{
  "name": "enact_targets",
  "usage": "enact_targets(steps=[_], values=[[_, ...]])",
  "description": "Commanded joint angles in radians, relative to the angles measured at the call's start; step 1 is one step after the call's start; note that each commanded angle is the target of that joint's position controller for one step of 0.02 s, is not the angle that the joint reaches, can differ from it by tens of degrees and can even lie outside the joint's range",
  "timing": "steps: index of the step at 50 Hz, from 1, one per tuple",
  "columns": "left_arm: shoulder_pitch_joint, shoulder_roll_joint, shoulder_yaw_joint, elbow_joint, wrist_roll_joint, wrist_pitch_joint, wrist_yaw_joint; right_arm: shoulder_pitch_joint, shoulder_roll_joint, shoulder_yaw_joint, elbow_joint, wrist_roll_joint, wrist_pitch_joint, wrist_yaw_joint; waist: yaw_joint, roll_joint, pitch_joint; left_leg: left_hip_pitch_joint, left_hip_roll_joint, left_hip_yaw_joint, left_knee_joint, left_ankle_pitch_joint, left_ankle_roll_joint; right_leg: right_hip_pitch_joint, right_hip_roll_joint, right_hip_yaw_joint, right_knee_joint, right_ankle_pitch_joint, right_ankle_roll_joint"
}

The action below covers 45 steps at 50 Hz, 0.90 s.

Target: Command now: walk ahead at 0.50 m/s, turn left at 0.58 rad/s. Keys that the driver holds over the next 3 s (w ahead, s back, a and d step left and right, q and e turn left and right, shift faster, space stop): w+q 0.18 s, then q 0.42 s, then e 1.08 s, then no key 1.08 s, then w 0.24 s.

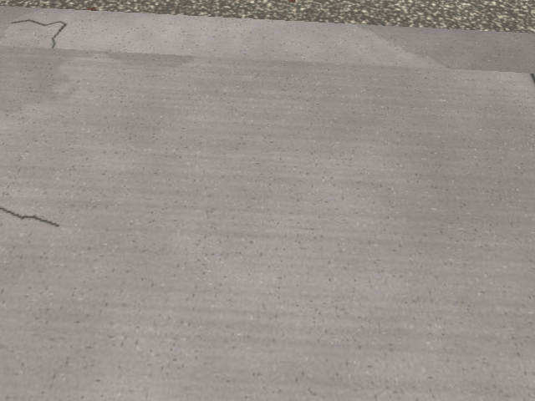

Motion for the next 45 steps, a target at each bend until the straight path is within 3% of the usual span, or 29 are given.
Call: enact_targets(steps=[1, 3, 6, 10, 13, 15, 16, 17, 18, 19, 20, 21, 23, 25, 28, 30, 33, 35, 36, 37, 38, 39, 40, 42, 43, 45], values=[[0.023, 0.092, 0.026, -0.057, 0.017, 0.008, 0.003, -0.010, -0.143, -0.034, -0.081, 0.001, -0.025, -0.020, 0.035, 0.044, -0.116, 0.160, 0.260, -0.322, -0.223, 0.265, 0.197, -0.130, -0.030, 0.019, -0.116, 0.075, 0.030], [-0.048, 0.072, 0.019, -0.081, 0.018, 0.016, 0.004, 0.019, -0.165, -0.040, -0.075, 0.003, -0.023, -0.035, 0.015, 0.050, -0.085, 0.123, 0.237, -0.283, -0.233, 0.259, 0.181, -0.151, -0.011, 0.009, -0.249, 0.178, 0.057], [-0.151, 0.049, 0.006, -0.109, 0.011, 0.011, -0.005, 0.050, -0.165, -0.039, -0.069, 0.006, -0.013, -0.046, -0.025, 0.090, -0.060, 0.076, 0.187, -0.243, -0.226, 0.150, 0.132, -0.095, 0.033, 0.006, -0.474, 0.370, 0.065], [-0.234, 0.067, 0.008, -0.145, 0.001, -0.003, -0.021, 0.100, -0.166, -0.041, -0.047, 0.011, -0.003, -0.049, -0.055, 0.110, -0.040, 0.094, 0.200, -0.294, -0.165, 0.122, 0.102, -0.033, 0.076, 0.015, -0.620, 0.438, 0.048], [-0.195, 0.105, 0.023, -0.145, 0.010, -0.016, -0.029, 0.102, -0.161, -0.043, -0.050, 0.008, 0.020, -0.063, -0.029, 0.142, -0.073, 0.181, 0.205, -0.363, -0.015, 0.263, 0.062, 0.023, 0.107, 0.024, -0.680, 0.357, 0.014], [-0.070, 0.128, 0.037, -0.115, 0.022, -0.025, -0.022, 0.046, -0.136, -0.035, -0.081, 0.009, 0.027, -0.067, 0.045, 0.147, -0.137, 0.169, 0.142, -0.357, 0.145, 0.340, 0.006, 0.200, 0.092, 0.005, -0.757, 0.446, -0.031], [0.044, 0.184, 0.049, -0.108, 0.044, -0.027, -0.016, 0.034, -0.085, -0.017, -0.114, -0.005, 0.024, -0.066, 0.089, 0.062, -0.274, 0.055, 0.082, -0.302, 0.383, 0.183, -0.041, 0.456, -0.067, 0.125, -0.694, 0.685, -0.094], [0.105, 0.226, 0.053, -0.099, 0.055, -0.009, -0.013, 0.246, -0.015, 0.001, -0.109, -0.001, 0.023, -0.064, 0.012, -0.228, -0.436, -0.243, -0.062, -0.199, 0.704, -0.556, -0.112, 0.804, -0.355, 0.463, -0.649, 0.951, -0.283], [0.116, 0.187, 0.050, -0.095, 0.016, 0.011, -0.019, 0.308, -0.128, -0.013, -0.096, 0.012, 0.025, -0.059, 0.011, -0.251, -0.490, -0.338, 0.018, -0.198, 0.865, -0.551, -0.133, 0.804, -0.407, 0.624, -0.692, 0.708, -0.320], [0.063, 0.113, 0.030, -0.125, 0.013, 0.025, -0.012, 0.195, -0.188, -0.033, -0.099, 0.019, 0.039, -0.062, 0.045, -0.154, -0.356, -0.393, 0.057, -0.174, 0.918, -0.465, -0.158, 0.693, -0.337, 0.482, -0.727, 0.585, -0.278], [0.006, 0.082, 0.016, -0.130, 0.018, 0.041, -0.006, 0.107, -0.203, -0.038, -0.116, 0.014, 0.055, -0.068, 0.046, -0.087, -0.262, -0.395, 0.087, -0.127, 0.898, -0.397, -0.171, 0.563, -0.282, 0.346, -0.751, 0.543, -0.241], [-0.035, 0.068, 0.009, -0.131, 0.021, 0.053, -0.003, 0.071, -0.199, -0.044, -0.126, 0.007, 0.072, -0.072, 0.033, -0.072, -0.194, -0.371, 0.115, -0.112, 0.869, -0.362, -0.180, 0.443, -0.236, 0.262, -0.774, 0.530, -0.229], [-0.072, 0.087, 0.014, -0.116, 0.032, 0.061, 0.002, 0.087, -0.138, -0.035, -0.138, 0.013, 0.096, -0.071, -0.006, -0.118, -0.127, -0.264, 0.141, -0.067, 0.763, -0.318, -0.177, 0.263, -0.174, 0.132, -0.845, 0.487, -0.215], [-0.072, 0.111, 0.024, -0.102, 0.032, 0.060, 0.005, 0.073, -0.096, -0.023, -0.156, 0.010, 0.099, -0.071, -0.003, -0.132, -0.134, -0.242, 0.147, -0.038, 0.666, -0.287, -0.179, 0.259, -0.184, 0.075, -0.873, 0.560, -0.243], [-0.084, 0.139, 0.036, -0.095, 0.020, 0.071, 0.013, 0.028, -0.098, -0.018, -0.179, 0.001, 0.099, -0.061, 0.007, -0.104, -0.192, -0.200, 0.173, -0.031, 0.536, -0.182, -0.171, 0.304, -0.225, 0.025, -0.881, 0.581, -0.262], [-0.102, 0.151, 0.038, -0.094, 0.014, 0.084, 0.015, 0.000, -0.102, -0.017, -0.190, 0.003, 0.102, -0.049, 0.011, -0.105, -0.187, -0.146, 0.174, -0.011, 0.454, -0.133, -0.159, 0.284, -0.223, -0.023, -0.894, 0.492, -0.249], [-0.064, 0.161, 0.035, -0.061, -0.001, 0.095, 0.001, -0.048, -0.091, -0.008, -0.203, -0.009, 0.103, -0.038, 0.030, -0.101, -0.164, -0.063, 0.141, 0.003, 0.315, -0.152, -0.135, 0.273, -0.212, -0.021, -0.878, 0.413, -0.244], [-0.074, 0.142, 0.021, -0.039, -0.016, 0.098, -0.012, -0.018, -0.073, -0.003, -0.181, -0.018, 0.097, -0.034, 0.000, -0.086, -0.161, 0.049, 0.118, 0.018, 0.114, -0.081, -0.108, 0.267, -0.187, -0.021, -0.823, 0.348, -0.211], [-0.077, 0.098, 0.002, -0.026, -0.021, 0.096, -0.019, 0.015, -0.068, -0.002, -0.158, -0.024, 0.093, -0.033, -0.023, -0.076, -0.162, 0.174, 0.108, 0.022, -0.034, 0.017, -0.088, 0.213, -0.153, -0.034, -0.781, 0.294, -0.166], [-0.028, 0.035, -0.025, -0.004, -0.007, 0.087, -0.032, 0.023, -0.097, -0.004, -0.156, -0.032, 0.090, -0.040, -0.013, -0.025, -0.179, 0.316, 0.178, -0.064, -0.111, 0.158, -0.066, 0.138, -0.101, -0.064, -0.732, 0.201, -0.079], [0.027, -0.008, -0.043, -0.009, 0.043, 0.079, -0.049, 0.013, -0.184, -0.012, -0.178, -0.043, 0.091, -0.056, 0.050, 0.185, -0.220, 0.402, 0.403, -0.285, -0.077, 0.494, -0.007, 0.050, -0.011, -0.137, -0.553, -0.109, 0.012], [0.038, 0.027, -0.033, 0.000, 0.017, 0.088, -0.039, -0.062, -0.157, -0.001, -0.181, -0.067, 0.081, -0.055, 0.044, 0.264, -0.209, 0.195, 0.456, -0.295, -0.110, 0.311, 0.122, 0.090, 0.005, -0.076, -0.497, -0.226, 0.044], [0.010, 0.099, -0.017, 0.004, 0.000, 0.099, -0.028, -0.129, -0.126, 0.004, -0.190, -0.067, 0.067, -0.046, 0.038, 0.214, -0.157, 0.127, 0.386, -0.231, -0.127, 0.184, 0.117, 0.127, 0.002, -0.058, -0.456, -0.174, 0.057], [-0.001, 0.139, 0.006, 0.017, -0.006, 0.117, -0.008, -0.150, -0.155, -0.007, -0.172, -0.056, 0.050, -0.049, 0.023, 0.224, -0.115, 0.128, 0.350, -0.169, -0.126, 0.192, 0.086, 0.061, 0.029, -0.070, -0.346, -0.142, 0.067], [0.019, 0.156, 0.018, 0.019, -0.003, 0.129, -0.001, -0.147, -0.164, -0.012, -0.158, -0.045, 0.046, -0.054, 0.023, 0.218, -0.105, 0.123, 0.376, -0.166, -0.115, 0.286, 0.102, 0.037, 0.024, -0.050, -0.254, -0.161, 0.076], [0.048, 0.138, 0.027, 0.018, -0.020, 0.139, 0.004, -0.128, -0.157, -0.014, -0.141, -0.032, 0.047, -0.065, 0.023, 0.178, -0.112, 0.149, 0.403, -0.141, -0.096, 0.412, 0.129, -0.014, 0.034, -0.042, -0.117, -0.196, 0.079]])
